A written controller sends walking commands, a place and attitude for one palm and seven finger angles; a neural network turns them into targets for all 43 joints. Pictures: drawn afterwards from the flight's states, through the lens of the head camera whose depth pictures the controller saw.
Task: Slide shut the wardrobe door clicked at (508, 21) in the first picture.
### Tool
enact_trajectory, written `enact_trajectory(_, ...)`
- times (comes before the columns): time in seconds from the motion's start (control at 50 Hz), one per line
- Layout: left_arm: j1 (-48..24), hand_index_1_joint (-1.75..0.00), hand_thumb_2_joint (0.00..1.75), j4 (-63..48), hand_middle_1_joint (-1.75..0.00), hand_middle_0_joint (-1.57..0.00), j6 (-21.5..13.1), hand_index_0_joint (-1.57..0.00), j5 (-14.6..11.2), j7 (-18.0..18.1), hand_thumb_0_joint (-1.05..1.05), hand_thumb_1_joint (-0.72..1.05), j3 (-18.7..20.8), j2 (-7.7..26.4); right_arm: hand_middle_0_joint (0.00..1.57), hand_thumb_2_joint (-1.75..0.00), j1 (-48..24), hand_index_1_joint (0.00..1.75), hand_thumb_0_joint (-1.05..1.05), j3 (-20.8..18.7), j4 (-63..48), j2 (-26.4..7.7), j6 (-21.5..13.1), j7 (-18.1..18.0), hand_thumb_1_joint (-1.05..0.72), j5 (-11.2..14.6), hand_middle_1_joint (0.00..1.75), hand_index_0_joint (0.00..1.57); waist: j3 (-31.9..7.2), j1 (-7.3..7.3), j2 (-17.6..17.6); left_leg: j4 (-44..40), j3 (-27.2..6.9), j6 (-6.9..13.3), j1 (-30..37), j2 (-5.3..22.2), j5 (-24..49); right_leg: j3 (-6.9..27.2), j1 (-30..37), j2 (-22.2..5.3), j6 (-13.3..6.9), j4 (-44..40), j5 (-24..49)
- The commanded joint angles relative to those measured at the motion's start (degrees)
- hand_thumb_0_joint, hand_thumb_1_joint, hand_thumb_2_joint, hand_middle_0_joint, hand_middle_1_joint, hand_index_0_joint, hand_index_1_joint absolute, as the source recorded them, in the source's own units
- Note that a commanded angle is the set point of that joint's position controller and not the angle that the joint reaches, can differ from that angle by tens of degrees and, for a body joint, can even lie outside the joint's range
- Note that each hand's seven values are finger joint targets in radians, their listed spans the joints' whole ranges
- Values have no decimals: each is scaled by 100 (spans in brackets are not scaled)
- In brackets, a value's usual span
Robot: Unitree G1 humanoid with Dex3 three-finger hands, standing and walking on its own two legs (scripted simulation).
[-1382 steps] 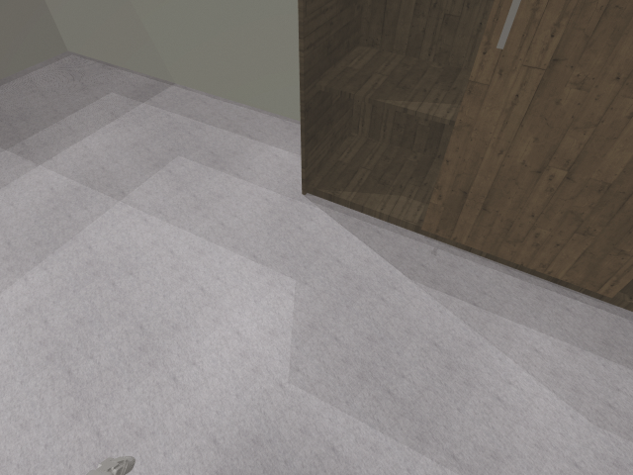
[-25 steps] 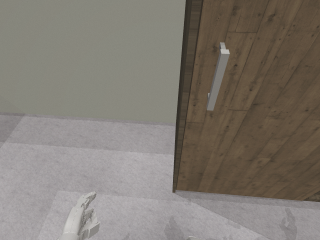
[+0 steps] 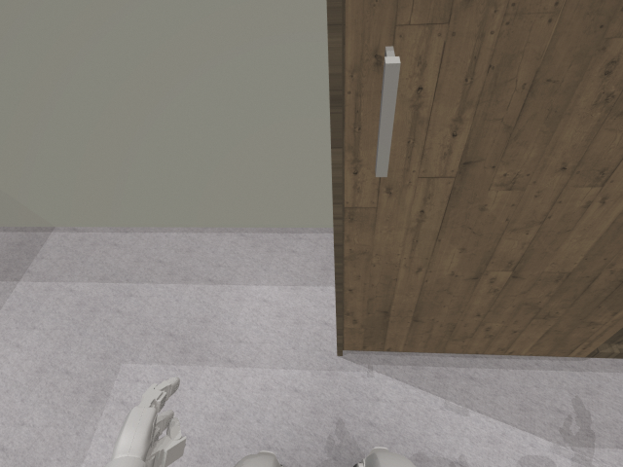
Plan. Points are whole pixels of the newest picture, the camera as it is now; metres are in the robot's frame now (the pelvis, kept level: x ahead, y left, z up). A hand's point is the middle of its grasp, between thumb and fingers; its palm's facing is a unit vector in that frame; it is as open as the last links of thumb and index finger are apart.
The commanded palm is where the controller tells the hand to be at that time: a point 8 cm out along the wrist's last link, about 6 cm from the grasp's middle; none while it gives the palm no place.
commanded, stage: step back with the hand held close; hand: right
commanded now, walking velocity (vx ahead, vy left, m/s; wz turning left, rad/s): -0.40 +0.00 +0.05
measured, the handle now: (385, 116) +0.53 -0.08 +0.17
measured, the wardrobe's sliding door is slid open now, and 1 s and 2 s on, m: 0.00 0.00 0.00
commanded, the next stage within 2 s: stop stepping back and stand still in 0.20 s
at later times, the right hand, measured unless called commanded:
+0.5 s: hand out of the picture +0.15 -0.26 +0.19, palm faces +0.27 +0.89 -0.36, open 7.4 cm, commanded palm +0.09 -0.31 +0.20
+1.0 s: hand out of the picture +0.06 -0.30 +0.20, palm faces +0.29 +0.88 -0.37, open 7.4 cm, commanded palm +0.01 -0.36 +0.20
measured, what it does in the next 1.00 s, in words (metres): walks backwards: left foot, then right foot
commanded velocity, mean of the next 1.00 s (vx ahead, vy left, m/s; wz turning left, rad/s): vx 0.03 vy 0.06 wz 0.00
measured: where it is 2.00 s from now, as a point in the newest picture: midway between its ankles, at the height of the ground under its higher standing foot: outside the picture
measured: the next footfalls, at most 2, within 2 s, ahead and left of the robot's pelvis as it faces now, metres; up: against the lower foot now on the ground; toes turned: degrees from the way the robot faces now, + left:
left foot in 0.30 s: -0.11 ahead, +0.14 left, +0.00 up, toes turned +8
right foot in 0.46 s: +0.05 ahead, -0.07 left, +0.00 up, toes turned +9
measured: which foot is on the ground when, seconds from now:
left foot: down 0.00-0.00, up 0.02-0.28, down 0.30-0.46, up 0.48-0.62, down 0.64-1.00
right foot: down 0.00-0.30, up 0.32-0.44, down 0.46-0.64, up 0.66-0.82, down 0.84-1.00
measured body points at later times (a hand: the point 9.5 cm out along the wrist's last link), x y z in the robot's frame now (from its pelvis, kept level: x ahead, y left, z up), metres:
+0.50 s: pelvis -0.10 -0.03 +0.01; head -0.10 -0.08 +0.45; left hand +0.02 +0.23 -0.05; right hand +0.13 -0.31 +0.21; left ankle -0.15 +0.13 -0.71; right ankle +0.01 -0.08 -0.72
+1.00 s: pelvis -0.17 -0.08 +0.02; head -0.20 -0.12 +0.47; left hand -0.08 +0.16 -0.05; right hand +0.04 -0.35 +0.22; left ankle -0.16 +0.03 -0.68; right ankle -0.09 -0.19 -0.71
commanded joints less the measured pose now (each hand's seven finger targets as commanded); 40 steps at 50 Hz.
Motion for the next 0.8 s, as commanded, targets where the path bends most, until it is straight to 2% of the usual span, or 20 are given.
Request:
enact_trajectory(0.0, -401, -30, 90, -782, -30, -20, -522, -20, 90, 154, 0, 90, 373, 632, 20, -90, -598, 30, 0, -1068, -1366, -1328, -450, -104, -90, 36, 30, 20, -1175, 158, -2026, 3382, -3, 170, 873, -646, -1584, 2741, -511, -2412, -824, -3349, -2418)
enact_trajectory(0.06, -382, -30, 90, -679, -30, -20, -589, -20, 99, -11, 0, 90, 476, 682, 20, -90, -351, 30, 0, -886, -1143, -1041, -408, -50, -90, 155, 30, 20, -1006, 48, -1151, 3269, 98, 175, 135, -516, -1692, 1888, 389, -2028, -837, -2691, -1060)
enact_trajectory(0.12, -391, -30, 90, -589, -30, -20, -577, -20, 65, -85, 0, 90, 366, 580, 20, -90, -278, 30, 0, -517, -1219, -845, -304, -68, -90, 185, 30, 20, -1197, -6, -1779, 1732, 653, 296, 483, -487, -1875, 1406, 1030, -1726, -431, -3057, -1336)
enact_trajectory(0.2, -240, -30, 90, -482, -30, -20, -467, -20, 175, -40, 0, 90, 320, 581, 20, -90, -189, 30, 0, -417, -800, -893, -167, -4, -90, 291, 30, 20, -1393, 13, -1846, -991, 883, 563, 1555, -437, -1761, 1073, 1266, -1584, 237, -3218, -1120)
enact_trajectory(0.24, -63, -30, 90, -438, -30, -20, -306, -20, 189, -38, 0, 90, 315, 517, 20, -90, -163, 30, 0, -570, -743, -1186, -178, 33, -90, 274, 30, 20, -1396, 61, -962, -2453, 142, 844, 1198, 421, -905, 290, 1833, -1014, 465, -1586, 68)
enact_trajectory(0.28, -502, -30, 90, -575, -30, -20, -311, -20, 158, 44, 0, 90, 164, 368, 20, -90, -656, 30, 0, -740, -1074, -1656, -327, -7, -90, 284, 30, 20, -991, -25, 551, -2704, -1022, 1460, 27, 2099, 1105, -15, 1394, -149, 552, 1427, -810)
enact_trajectory(0.32, -476, -30, 90, -585, -30, -20, -394, -20, 7, 92, 0, 90, 133, 355, 20, -90, -504, 30, 0, -520, -434, -1211, -98, 66, -90, 248, 30, 20, -867, 13, 1511, -1750, -186, 1422, 795, 1724, 2188, 294, 265, -135, 396, 2103, -947)
enact_trajectory(0.34, -614, -30, 90, -746, -30, -20, -372, -20, -58, 109, 0, 90, 128, 410, 20, -90, -604, 30, 0, -555, -574, -1225, 36, 83, -90, 285, 30, 20, -855, 68, 1463, -1378, -6, 1269, 902, 1540, 2180, 286, 462, -236, 339, 1491, -798)
enact_trajectory(0.38, -528, -30, 90, -722, -30, -20, -285, -20, -94, 207, 0, 90, 58, 475, 20, -90, -142, 30, 0, -598, -282, -1085, 207, 64, -90, 307, 30, 20, -611, 220, 96, -665, 459, 725, 686, 959, 1382, -24, 1257, -123, 234, -768, 324)
enact_trajectory(0.4, -589, -30, 90, -795, -30, -20, -331, -20, -98, 226, 0, 90, 128, 659, 20, -90, -203, 30, 0, -584, -550, -1051, 171, 70, -90, 316, 30, 20, -597, 155, -1019, -156, 525, 420, 474, 483, 264, 560, 1602, -490, 93, -1677, 938)
enact_trajectory(0.42, -572, -30, 90, -862, -30, -20, -431, -20, -81, 213, 0, 90, 178, 778, 20, -90, -272, 30, 0, -693, -864, -1194, 76, 30, -90, 316, 30, 20, -800, 52, -1910, 285, 586, 247, 509, -75, -1001, 1829, 1601, -1267, -134, -2399, 799)
enact_trajectory(0.44, -456, -30, 90, -879, -30, -20, -489, -20, -118, 195, 0, 90, 231, 777, 20, -90, -398, 30, 0, -684, -942, -1265, 19, 21, -90, 307, 30, 20, -797, 97, -1508, 691, 388, 263, 659, -358, -1805, 2553, 1416, -1577, -373, -2879, -207)
enact_trajectory(0.48, -524, -30, 90, -818, -30, -20, -537, -20, 23, 140, 0, 90, 185, 648, 20, -90, -245, 30, 0, -918, -1265, -1389, 18, -15, -90, 266, 30, 20, -908, 44, -1972, 1050, 345, 358, 1021, -472, -1900, 2819, 820, -1513, 193, -3888, -2834)
enact_trajectory(0.56, -357, -30, 90, -871, -30, -20, -429, -20, 39, 4, 0, 90, 198, 644, 20, -90, 675, 30, 0, -729, -1178, -1113, 70, 31, -90, 114, 30, 20, -901, -60, -1830, -790, 857, 513, 2849, -497, -1437, 1104, -344, -814, 148, -3087, -2223)
enact_trajectory(0.6, -265, -30, 90, -799, -30, -20, -238, -20, 55, -7, 0, 90, 248, 607, 20, -90, 728, 30, 0, -685, -964, -1157, 104, 89, -90, 66, 30, 20, -733, -28, -300, -2199, -146, 818, 2167, 431, -1590, 183, -80, -38, 233, -623, -1267)
enact_trajectory(0.62, -250, -30, 90, -752, -30, -20, -148, -20, 47, 10, 0, 90, 354, 725, 20, -90, 398, 30, 0, -773, -1042, -1255, 119, 104, -90, 122, 30, 20, -624, 29, 630, -2856, -1674, 1408, 855, 1585, -2441, 89, 158, 174, 276, 1552, -758)
enact_trajectory(0.64, -306, -30, 90, -736, -30, -20, -132, -20, 65, 12, 0, 90, 361, 791, 20, -90, -220, 30, 0, -796, -1119, -1199, 111, 57, -90, 168, 30, 20, -390, 83, 705, -3045, -2266, 1838, 321, 2141, -2773, 404, -260, 6, 274, 2594, -667)
enact_trajectory(0.68, -101, -30, 90, -593, -30, -20, -202, -20, 9, 73, 0, 90, 290, 657, 20, -90, -513, 30, 0, -618, -287, -1000, 193, -2, -90, 164, 30, 20, -155, 298, 483, -2740, -1306, 1464, -279, 1748, -3184, 566, 1, -471, 150, 2486, -578)
enact_trajectory(0.72, -287, -30, 90, -583, -30, -20, -228, -20, -22, 181, 0, 90, 271, 671, 20, -90, -895, 30, 0, -332, -7, -857, 245, -27, -90, 93, 30, 20, -148, 242, 363, -2395, -570, 1227, -437, 1459, -3145, 234, 710, -592, 47, 1260, -637)
enact_trajectory(0.78, -222, -30, 90, -518, -30, -20, -375, -20, 6, 306, 0, 90, 212, 661, 20, -90, -1407, 30, 0, -49, -239, -782, 256, -117, -90, 36, 30, 20, -360, 278, -356, -989, 258, 957, 69, 880, -2646, -244, 1735, -314, -27, -1095, -697)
